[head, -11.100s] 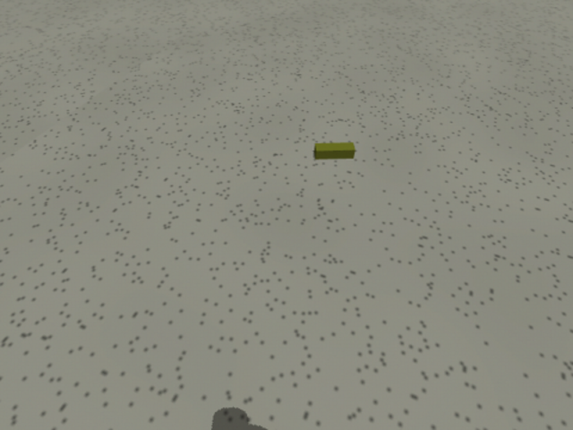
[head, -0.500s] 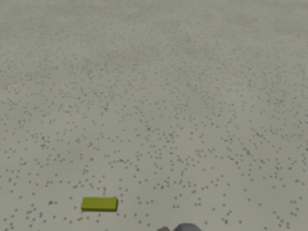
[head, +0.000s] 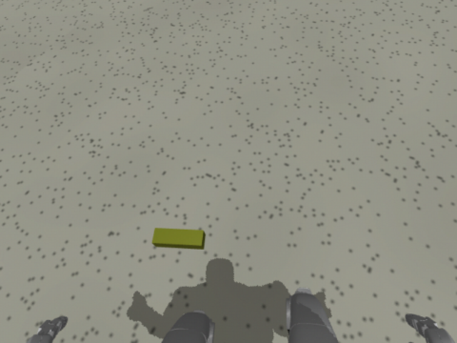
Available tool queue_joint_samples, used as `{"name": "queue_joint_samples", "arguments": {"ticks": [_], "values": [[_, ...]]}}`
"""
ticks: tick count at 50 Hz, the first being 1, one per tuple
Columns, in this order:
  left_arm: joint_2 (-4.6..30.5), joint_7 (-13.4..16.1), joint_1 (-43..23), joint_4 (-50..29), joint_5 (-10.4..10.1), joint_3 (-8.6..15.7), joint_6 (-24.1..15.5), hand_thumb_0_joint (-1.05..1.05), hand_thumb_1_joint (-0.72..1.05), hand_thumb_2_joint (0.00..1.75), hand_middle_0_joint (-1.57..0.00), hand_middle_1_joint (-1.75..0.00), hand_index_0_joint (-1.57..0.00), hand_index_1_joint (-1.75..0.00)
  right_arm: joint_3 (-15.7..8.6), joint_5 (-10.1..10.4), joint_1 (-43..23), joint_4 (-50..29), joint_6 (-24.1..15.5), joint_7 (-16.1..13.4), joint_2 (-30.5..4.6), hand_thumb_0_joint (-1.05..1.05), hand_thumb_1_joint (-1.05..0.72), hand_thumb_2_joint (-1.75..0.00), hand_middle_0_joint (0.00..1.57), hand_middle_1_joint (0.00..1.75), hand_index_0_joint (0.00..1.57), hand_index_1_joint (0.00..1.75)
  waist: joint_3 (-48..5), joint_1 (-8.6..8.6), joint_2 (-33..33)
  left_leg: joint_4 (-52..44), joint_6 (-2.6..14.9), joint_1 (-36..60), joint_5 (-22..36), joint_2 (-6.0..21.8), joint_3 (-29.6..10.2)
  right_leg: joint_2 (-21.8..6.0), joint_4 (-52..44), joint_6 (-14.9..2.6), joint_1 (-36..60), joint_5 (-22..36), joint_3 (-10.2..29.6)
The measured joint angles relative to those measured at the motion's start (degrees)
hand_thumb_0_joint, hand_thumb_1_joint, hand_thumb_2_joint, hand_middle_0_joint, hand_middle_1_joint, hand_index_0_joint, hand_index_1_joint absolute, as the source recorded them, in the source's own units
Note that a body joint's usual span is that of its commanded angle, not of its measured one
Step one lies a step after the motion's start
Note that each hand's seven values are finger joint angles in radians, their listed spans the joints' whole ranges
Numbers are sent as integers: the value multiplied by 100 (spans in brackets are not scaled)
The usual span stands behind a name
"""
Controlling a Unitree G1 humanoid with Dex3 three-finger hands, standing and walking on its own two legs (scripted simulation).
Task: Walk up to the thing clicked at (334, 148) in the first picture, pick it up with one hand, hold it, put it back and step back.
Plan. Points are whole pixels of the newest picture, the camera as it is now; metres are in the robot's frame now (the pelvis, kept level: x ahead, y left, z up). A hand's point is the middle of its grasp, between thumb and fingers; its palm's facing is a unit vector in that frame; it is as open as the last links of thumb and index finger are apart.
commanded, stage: walk up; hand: left
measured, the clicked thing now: (179, 238) +0.48 +0.28 -0.70
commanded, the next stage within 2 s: stand in 1.68 s
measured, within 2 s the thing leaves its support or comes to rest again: neither
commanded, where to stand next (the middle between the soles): +0.11 +0.01 m, yaw -5 degrees
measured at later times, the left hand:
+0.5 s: hand out of the picture +0.02 +0.25 -0.10, palm faces -0.06 -0.91 -0.40, open 7.4 cm
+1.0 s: hand out of the picture +0.10 +0.25 -0.12, palm faces -0.11 -0.92 -0.37, open 7.4 cm
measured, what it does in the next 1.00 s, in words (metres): steps on the spot: right foot, then left foot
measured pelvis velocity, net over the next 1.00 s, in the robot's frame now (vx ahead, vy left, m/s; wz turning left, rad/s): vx -0.01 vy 0.00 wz -0.11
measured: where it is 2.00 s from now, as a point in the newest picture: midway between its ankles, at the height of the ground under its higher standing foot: outside the picture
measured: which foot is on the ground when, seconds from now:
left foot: down 0.00-0.38, up 0.40-0.74, down 0.76-1.00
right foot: down 0.00-0.02, up 0.04-0.30, down 0.32-1.00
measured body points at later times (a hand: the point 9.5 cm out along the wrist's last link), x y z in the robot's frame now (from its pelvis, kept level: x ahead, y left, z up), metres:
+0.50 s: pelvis -0.02 -0.03 +0.03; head -0.01 -0.03 +0.48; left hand +0.03 +0.30 -0.08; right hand +0.01 -0.39 -0.07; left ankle +0.02 +0.12 -0.63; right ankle -0.05 -0.12 -0.69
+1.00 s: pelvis -0.01 +0.00 +0.03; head +0.03 +0.00 +0.47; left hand +0.10 +0.30 -0.10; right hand +0.12 -0.29 -0.09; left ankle +0.11 +0.09 -0.69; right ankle -0.05 -0.14 -0.68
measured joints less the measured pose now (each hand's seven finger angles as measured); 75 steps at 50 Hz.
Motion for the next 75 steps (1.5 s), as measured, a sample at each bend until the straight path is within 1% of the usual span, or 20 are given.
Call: {"name": "queue_joint_samples", "arguments": {"ticks": [2,5,8,12,16,20,23,26,32,38,41,46,51,54,57,60,65,68,71,75], "values": [[151,-21,-224,59,-69,35,111,1,90,90,-21,-30,-20,-30,54,-74,-105,172,-129,-34,234,1,-91,-90,20,30,20,30,164,63,-565,-251,-131,265,-148,-273,314,-200,367,-178,-132,-125,399],[85,-16,-367,347,-83,45,253,1,90,90,-20,-30,-20,-30,243,-97,-15,260,-215,25,391,1,-91,-90,20,30,20,30,11,-44,-576,-9,-58,189,-141,-79,196,402,1097,-256,-91,-1410,496],[128,-146,-415,534,-135,70,265,1,91,90,-20,-30,-20,-30,359,-147,49,387,-278,-21,559,1,-91,-90,20,30,21,30,-217,-125,-695,-224,-49,164,60,72,94,780,1682,-278,53,-1374,431],[100,-334,-346,636,-99,138,278,1,91,90,-20,-30,-20,-30,367,-185,127,412,-515,-59,493,1,-90,-90,20,30,21,30,-387,-130,-810,-435,-85,130,229,181,168,801,1148,-285,645,-1465,183],[81,-571,-66,748,43,196,254,1,91,90,-20,-30,-20,-30,247,-251,280,339,-654,-31,248,1,-90,-90,21,31,21,30,-584,-117,-768,-444,66,169,153,378,391,726,299,-345,1274,-2054,-66],[11,-679,185,789,112,271,33,1,91,90,-20,-30,-20,-30,109,-227,578,465,-557,-46,-37,1,-90,-90,20,30,21,30,-614,-240,-317,37,372,160,-286,593,-5,980,-324,-464,1743,-1081,-503],[67,-660,545,703,86,301,-103,1,91,90,-20,-30,-20,-30,116,-167,675,741,-443,-103,11,1,-91,-90,20,30,20,30,-739,-14,-491,1022,363,-266,-356,124,26,900,-659,-532,1955,-1038,-359],[-17,-596,808,743,-1,268,-171,1,91,90,-20,-30,-20,-30,122,-107,669,708,-566,-41,-73,1,-91,-90,20,30,20,30,-576,54,-367,1083,380,-660,213,-21,120,895,-1338,-507,2382,-722,-316],[-145,-446,1093,933,-80,91,-187,1,90,90,-20,-30,-20,-30,127,-30,304,521,-503,35,-63,1,-91,-90,20,30,20,30,-259,23,-60,-79,270,-967,1218,13,173,935,-1904,-463,2725,-477,-220],[-172,-306,768,822,-184,-31,-31,1,90,90,-20,-30,-20,-30,295,16,-15,611,-339,42,342,1,-91,-90,20,30,20,30,-171,36,-33,-1355,369,-126,1865,-26,384,887,-1230,-378,2484,-957,-304],[-160,-247,309,767,-271,-46,11,1,90,90,-20,-30,-20,-30,385,-43,-253,634,-377,33,617,1,-91,-90,20,30,20,30,14,38,-345,-1623,281,67,1590,-249,518,647,-528,-299,2160,-1134,-200],[-307,-248,-169,737,-318,-151,33,1,91,90,-20,-30,-20,-30,507,-50,-622,535,-382,41,780,1,-91,-90,20,30,21,30,-10,-4,-319,-1569,382,-20,1683,-117,591,733,290,-319,1652,-1857,69],[-262,-263,-228,895,-244,-92,-37,1,91,90,-20,-30,-20,-30,458,-155,-843,415,-258,138,742,1,-91,-90,20,30,21,30,-281,-116,-339,-1441,349,-240,1691,-42,689,595,-424,-297,1787,-1261,-80],[-337,-211,-148,1064,-134,-27,-104,0,91,90,-20,-30,-20,-30,331,-156,-855,422,-152,169,540,1,-91,-90,20,30,21,30,-333,-185,-38,-1234,309,-335,1610,108,547,763,-829,-193,1974,-863,-252],[-271,-200,146,1105,24,-1,-113,0,91,90,-20,-30,-20,-30,230,-159,-697,579,-32,147,456,1,-91,-90,20,30,21,30,-564,-48,-165,-512,207,-540,553,-190,337,643,-832,-225,1868,-848,-92],[-231,-154,251,1227,52,46,-108,1,90,90,-20,-30,-20,-30,139,-98,-543,681,-86,164,286,1,-91,-90,20,30,20,30,-556,-39,-232,41,180,-505,363,-295,138,493,-1004,-189,1879,-719,6],[-155,-288,228,1163,92,48,-92,1,90,90,-20,-30,-20,-30,106,-60,-158,968,-306,157,83,1,-91,-90,20,30,20,30,-588,-132,-211,-1411,134,396,637,-73,337,296,-951,-14,1799,-772,-102],[-14,-358,122,1074,38,96,41,1,90,90,-20,-30,-20,-30,133,-146,11,1126,-487,112,279,1,-91,-90,20,30,20,30,-456,-47,-629,-1601,124,621,998,-331,573,100,-202,-218,1573,-1154,200],[-14,-391,90,1129,16,78,144,1,91,90,-20,-30,-20,-30,186,-158,311,1102,-638,130,398,1,-91,-90,20,30,20,30,-577,-197,-552,-1615,238,684,921,-171,442,443,662,-335,1182,-1617,143],[100,-502,41,1066,-38,152,135,1,91,90,-20,-30,-20,-30,283,-147,612,1073,-771,72,482,1,-91,-90,20,30,21,30,-602,-297,-673,-1878,123,921,1014,-34,405,409,554,-382,860,-1264,83]]}}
